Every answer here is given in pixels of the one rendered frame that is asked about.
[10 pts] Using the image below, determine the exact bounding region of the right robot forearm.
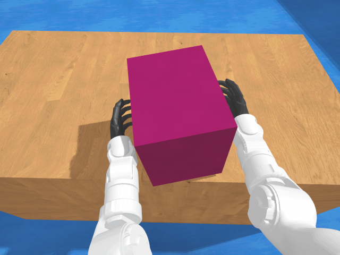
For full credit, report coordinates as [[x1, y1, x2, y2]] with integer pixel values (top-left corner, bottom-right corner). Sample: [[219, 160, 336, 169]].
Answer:
[[233, 114, 317, 222]]

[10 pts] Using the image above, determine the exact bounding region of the left robot forearm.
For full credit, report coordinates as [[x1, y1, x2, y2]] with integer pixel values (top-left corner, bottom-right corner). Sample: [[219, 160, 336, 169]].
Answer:
[[91, 135, 142, 241]]

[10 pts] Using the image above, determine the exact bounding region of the robot left upper arm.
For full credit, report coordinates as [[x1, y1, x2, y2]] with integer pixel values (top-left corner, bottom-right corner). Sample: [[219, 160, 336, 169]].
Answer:
[[88, 222, 152, 255]]

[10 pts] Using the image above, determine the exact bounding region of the robot right hand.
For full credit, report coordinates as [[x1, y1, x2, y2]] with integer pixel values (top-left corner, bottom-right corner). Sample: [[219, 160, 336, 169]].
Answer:
[[218, 79, 249, 118]]

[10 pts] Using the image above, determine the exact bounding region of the robot left hand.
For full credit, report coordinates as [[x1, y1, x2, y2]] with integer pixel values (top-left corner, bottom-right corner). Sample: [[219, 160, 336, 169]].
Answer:
[[110, 99, 132, 139]]

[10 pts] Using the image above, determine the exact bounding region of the robot right upper arm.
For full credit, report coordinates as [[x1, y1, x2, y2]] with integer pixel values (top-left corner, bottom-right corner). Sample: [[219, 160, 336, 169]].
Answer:
[[248, 183, 340, 255]]

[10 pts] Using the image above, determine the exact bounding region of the carton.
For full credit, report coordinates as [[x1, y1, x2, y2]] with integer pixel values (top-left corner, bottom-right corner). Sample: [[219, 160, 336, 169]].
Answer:
[[127, 45, 238, 186]]

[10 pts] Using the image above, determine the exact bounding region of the pedestal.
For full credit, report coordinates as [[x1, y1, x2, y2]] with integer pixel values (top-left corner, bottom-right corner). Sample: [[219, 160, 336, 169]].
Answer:
[[0, 30, 340, 225]]

